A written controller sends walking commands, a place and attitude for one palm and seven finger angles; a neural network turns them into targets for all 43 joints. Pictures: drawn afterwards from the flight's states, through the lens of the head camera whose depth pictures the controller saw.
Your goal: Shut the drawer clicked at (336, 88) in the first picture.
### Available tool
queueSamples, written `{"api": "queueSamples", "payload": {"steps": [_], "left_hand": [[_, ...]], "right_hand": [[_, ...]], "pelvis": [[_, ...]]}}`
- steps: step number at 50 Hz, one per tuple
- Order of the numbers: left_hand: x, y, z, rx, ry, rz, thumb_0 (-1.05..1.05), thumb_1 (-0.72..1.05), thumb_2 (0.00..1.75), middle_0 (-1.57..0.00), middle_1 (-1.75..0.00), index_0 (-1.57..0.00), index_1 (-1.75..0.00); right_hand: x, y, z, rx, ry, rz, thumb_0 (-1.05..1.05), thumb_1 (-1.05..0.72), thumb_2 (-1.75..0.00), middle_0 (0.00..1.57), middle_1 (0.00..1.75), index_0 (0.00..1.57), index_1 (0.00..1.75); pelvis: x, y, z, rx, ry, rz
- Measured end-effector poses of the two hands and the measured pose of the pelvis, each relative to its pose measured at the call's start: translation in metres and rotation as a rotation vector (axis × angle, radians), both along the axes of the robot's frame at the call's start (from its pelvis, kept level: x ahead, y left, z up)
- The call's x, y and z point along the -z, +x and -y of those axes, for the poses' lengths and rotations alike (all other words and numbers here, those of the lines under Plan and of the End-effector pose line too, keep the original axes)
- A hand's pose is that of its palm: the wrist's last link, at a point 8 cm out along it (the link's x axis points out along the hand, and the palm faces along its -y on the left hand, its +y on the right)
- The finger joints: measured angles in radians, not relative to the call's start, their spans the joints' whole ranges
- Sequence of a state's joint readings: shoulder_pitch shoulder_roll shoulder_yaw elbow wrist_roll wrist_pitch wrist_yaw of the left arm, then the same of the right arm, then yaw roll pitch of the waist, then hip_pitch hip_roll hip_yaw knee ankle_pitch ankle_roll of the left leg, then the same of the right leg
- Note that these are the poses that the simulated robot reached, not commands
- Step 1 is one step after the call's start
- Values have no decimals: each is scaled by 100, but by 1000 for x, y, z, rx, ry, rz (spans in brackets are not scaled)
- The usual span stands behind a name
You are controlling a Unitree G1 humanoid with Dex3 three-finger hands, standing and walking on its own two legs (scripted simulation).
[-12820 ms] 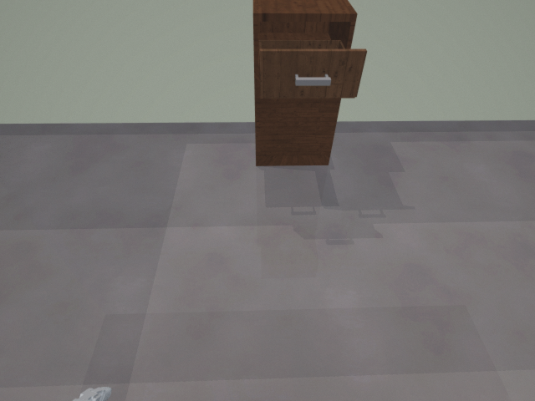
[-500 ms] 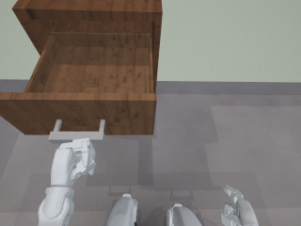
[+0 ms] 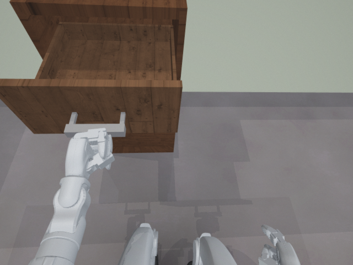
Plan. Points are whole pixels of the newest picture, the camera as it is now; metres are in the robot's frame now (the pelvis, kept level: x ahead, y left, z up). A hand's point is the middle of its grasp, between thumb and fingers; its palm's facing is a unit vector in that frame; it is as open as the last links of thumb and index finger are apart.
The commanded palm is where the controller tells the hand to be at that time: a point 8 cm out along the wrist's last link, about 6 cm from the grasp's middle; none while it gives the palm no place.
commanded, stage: push the drawer shut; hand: left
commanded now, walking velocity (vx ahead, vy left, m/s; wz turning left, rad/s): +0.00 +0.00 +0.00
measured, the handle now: (97, 123) +0.42 +0.20 +0.04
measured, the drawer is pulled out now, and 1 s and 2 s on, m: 0.24 0.11 0.00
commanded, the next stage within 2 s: none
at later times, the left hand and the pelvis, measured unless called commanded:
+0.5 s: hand (114, 124) +0.43 +0.17 +0.03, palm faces +0.07 -1.00 -0.04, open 2.7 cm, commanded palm +0.42 +0.21 +0.04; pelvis +0.00 +0.02 +0.00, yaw -1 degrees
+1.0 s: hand (117, 104) +0.49 +0.17 +0.03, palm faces +0.08 -1.00 -0.04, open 2.9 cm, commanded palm +0.48 +0.21 +0.04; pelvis +0.01 +0.00 +0.00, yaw -2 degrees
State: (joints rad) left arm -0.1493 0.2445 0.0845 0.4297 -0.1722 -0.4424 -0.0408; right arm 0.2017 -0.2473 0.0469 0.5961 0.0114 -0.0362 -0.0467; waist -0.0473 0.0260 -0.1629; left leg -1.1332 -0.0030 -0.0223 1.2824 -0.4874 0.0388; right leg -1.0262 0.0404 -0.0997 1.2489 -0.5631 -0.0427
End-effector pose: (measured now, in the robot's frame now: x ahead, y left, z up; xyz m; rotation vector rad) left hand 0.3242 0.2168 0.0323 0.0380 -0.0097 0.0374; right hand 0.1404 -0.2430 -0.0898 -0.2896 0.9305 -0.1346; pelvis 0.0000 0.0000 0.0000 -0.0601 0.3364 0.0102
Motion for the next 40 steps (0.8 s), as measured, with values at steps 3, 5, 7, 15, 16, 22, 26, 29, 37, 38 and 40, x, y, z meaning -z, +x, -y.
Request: {"api": "queueSamples", "payload": {"steps": [3,5,7,15,16,22,26,29,37,38,40], "left_hand": [[0,9,-1,-2,-2,0,-3,70,93,-140,-160,-140,-160],[0,15,-2,-4,-4,0,-3,70,92,-140,-160,-140,-160],[0,20,-2,-6,-4,1,-3,70,92,-140,-160,-140,-160],[1,43,-3,-15,-5,4,-5,71,92,-140,-160,-140,-160],[2,46,-3,-17,-5,5,-5,70,92,-140,-160,-140,-160],[3,66,-3,-27,-3,3,-7,71,93,-140,-160,-140,-160],[2,80,-3,-34,-1,-2,-7,72,93,-140,-160,-140,-160],[1,89,-2,-39,0,-7,-5,73,94,-140,-160,-140,-160],[0,108,-3,-46,-1,-9,-4,74,93,-140,-160,-140,-160],[0,111,-3,-47,-1,-7,-4,73,93,-140,-160,-140,-160],[0,115,-3,-48,-1,-5,-4,73,93,-140,-160,-140,-160]], "right_hand": [[0,-8,-1,8,-6,-23,1,-91,-90,20,30,20,30],[1,-12,-1,14,-9,-40,1,-91,-90,20,30,20,30],[1,-17,-1,20,-11,-55,1,-91,-90,20,30,20,30],[3,-31,-4,35,-19,-116,1,-91,-90,20,30,20,30],[4,-32,-5,37,-20,-122,1,-91,-90,20,30,20,30],[6,-40,-5,49,-24,-161,1,-91,-90,21,30,20,30],[9,-47,-3,61,-24,-187,1,-91,-90,21,30,20,30],[10,-53,-2,73,-20,-209,1,-91,-90,21,30,20,30],[12,-71,5,108,-19,-269,1,-91,-90,21,30,20,30],[12,-74,6,112,-21,-277,1,-91,-90,21,30,20,30],[13,-78,9,118,-24,-292,1,-91,-90,21,30,20,30]], "pelvis": [[-1,0,-4,1,-1,-4],[-1,0,-6,2,-2,-7],[-2,1,-8,4,-3,-10],[-3,2,-15,6,-4,-21],[-3,2,-15,6,-4,-23],[-2,2,-17,6,-6,-36],[-1,3,-16,7,-5,-45],[-1,4,-16,11,-5,-51],[-1,7,-10,20,-1,-61],[0,7,-10,21,-1,-63],[1,7,-8,20,-1,-67]]}}
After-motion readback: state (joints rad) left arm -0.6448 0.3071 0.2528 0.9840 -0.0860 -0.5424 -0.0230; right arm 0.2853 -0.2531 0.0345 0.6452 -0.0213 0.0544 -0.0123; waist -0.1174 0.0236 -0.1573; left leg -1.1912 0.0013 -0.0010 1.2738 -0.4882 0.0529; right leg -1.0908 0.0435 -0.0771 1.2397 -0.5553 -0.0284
